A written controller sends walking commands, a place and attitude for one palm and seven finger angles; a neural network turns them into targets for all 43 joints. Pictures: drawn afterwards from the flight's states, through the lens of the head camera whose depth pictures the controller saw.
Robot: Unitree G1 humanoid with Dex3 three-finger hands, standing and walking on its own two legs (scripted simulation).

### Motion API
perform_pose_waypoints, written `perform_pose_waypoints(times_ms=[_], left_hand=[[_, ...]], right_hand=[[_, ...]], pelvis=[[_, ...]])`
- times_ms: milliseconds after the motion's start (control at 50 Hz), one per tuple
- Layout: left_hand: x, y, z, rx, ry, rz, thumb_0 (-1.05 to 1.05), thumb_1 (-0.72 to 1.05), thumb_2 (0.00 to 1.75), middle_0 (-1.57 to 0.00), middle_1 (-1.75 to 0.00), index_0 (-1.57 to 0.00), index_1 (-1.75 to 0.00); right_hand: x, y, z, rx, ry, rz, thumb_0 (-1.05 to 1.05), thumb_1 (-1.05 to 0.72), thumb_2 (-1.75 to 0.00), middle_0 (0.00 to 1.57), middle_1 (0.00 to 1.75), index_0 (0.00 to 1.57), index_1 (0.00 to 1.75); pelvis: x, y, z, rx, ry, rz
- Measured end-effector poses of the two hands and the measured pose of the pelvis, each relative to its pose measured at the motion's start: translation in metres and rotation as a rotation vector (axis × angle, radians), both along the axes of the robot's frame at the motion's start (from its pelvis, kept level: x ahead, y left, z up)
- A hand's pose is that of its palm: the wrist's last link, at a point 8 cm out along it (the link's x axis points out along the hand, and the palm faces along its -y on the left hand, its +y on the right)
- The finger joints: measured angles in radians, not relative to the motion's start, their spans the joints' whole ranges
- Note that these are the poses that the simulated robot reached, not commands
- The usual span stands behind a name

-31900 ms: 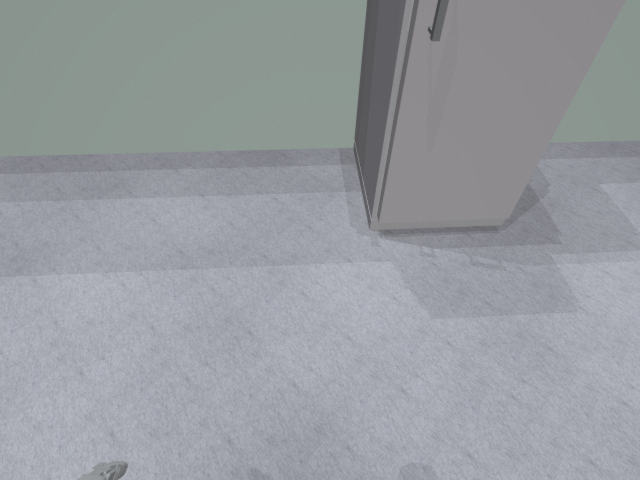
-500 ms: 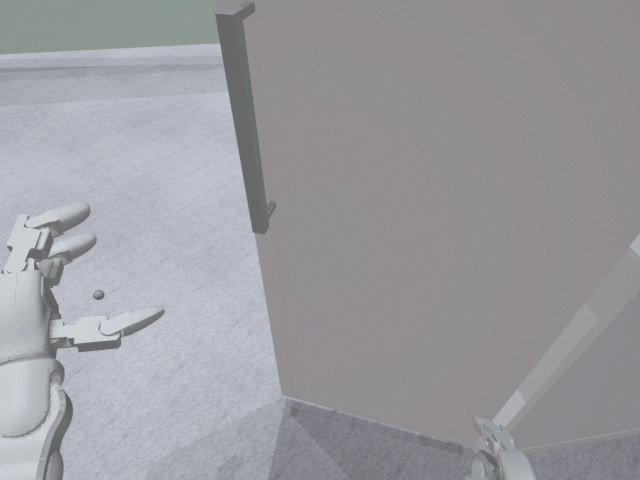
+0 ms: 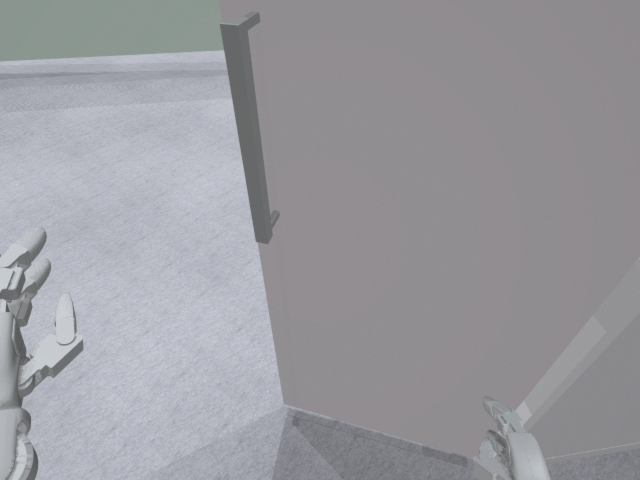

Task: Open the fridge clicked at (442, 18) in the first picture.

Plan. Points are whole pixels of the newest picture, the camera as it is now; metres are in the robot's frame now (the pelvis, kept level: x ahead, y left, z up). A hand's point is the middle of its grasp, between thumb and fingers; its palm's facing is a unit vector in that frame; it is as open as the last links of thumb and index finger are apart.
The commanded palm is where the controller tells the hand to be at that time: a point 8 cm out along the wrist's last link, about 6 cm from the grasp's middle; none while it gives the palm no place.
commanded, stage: draw the hand back to the body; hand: left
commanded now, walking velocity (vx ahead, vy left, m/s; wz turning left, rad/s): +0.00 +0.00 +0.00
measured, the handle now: (258, 144) +0.46 +0.16 +0.22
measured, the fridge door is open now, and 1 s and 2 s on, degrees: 66 66 66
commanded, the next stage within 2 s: step back with the hand held close in 0.26 s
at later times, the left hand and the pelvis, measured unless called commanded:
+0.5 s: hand (86, 330) +0.19 +0.26 +0.16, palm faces +0.48 -0.79 -0.38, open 7.4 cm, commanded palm +0.13 +0.30 +0.17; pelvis -0.01 +0.00 +0.00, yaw +0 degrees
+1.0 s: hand (36, 381) +0.14 +0.29 +0.15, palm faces +0.47 -0.76 -0.44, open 7.4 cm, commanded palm +0.08 +0.32 +0.17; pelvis -0.07 +0.02 -0.02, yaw +0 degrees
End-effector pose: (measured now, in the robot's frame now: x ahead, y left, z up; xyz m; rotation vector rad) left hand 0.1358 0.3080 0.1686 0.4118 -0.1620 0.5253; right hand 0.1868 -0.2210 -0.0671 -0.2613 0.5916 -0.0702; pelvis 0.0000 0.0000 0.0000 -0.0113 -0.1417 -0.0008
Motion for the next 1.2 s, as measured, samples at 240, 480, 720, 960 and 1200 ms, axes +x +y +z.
perform_pose_waypoints(times_ms=[240, 480, 720, 960, 1200], left_hand=[[0.0, -0.006, 0.004, 0.005, -0.02, -0.008, 0.01, 0.88, 0.89, -0.21, -0.31, -0.21, -0.31], [0.007, -0.009, 0.006, 0.054, -0.02, -0.038, 0.01, 0.89, 0.9, -0.21, -0.31, -0.21, -0.3], [0.004, -0.001, -0.004, 0.151, 0.06, -0.137, 0.02, 0.89, 0.9, -0.21, -0.31, -0.21, -0.3], [-0.035, 0.012, -0.004, 0.168, -0.036, -0.084, 0.01, 0.89, 0.9, -0.21, -0.31, -0.21, -0.3], [-0.063, 0.023, -0.003, 0.209, -0.112, -0.067, 0.01, 0.89, 0.9, -0.21, -0.31, -0.21, -0.3]], right_hand=[[-0.006, 0.006, -0.005, 0.024, 0.011, 0.017, 0.01, -0.9, -0.9, 0.2, 0.3, 0.2, 0.3], [-0.025, -0.007, -0.012, 0.018, 0.061, -0.022, 0.01, -0.9, -0.9, 0.2, 0.3, 0.2, 0.3], [-0.062, -0.01, -0.02, -0.018, 0.115, -0.15, 0.01, -0.9, -0.9, 0.2, 0.29, 0.2, 0.3], [-0.094, 0.007, -0.029, -0.014, 0.112, -0.111, 0.01, -0.9, -0.9, 0.2, 0.3, 0.2, 0.3], [-0.12, 0.009, -0.031, -0.046, 0.11, -0.092, 0.01, -0.9, -0.9, 0.2, 0.3, 0.21, 0.3]], pelvis=[[-0.004, -0.005, 0.0, 0.0, -0.008, 0.002], [-0.009, -0.005, -0.002, -0.01, 0.045, 0.004], [-0.027, 0.016, -0.012, 0.004, 0.123, -0.02], [-0.061, 0.023, -0.022, -0.006, 0.129, -0.01], [-0.084, 0.026, -0.028, -0.017, 0.114, 0.019]])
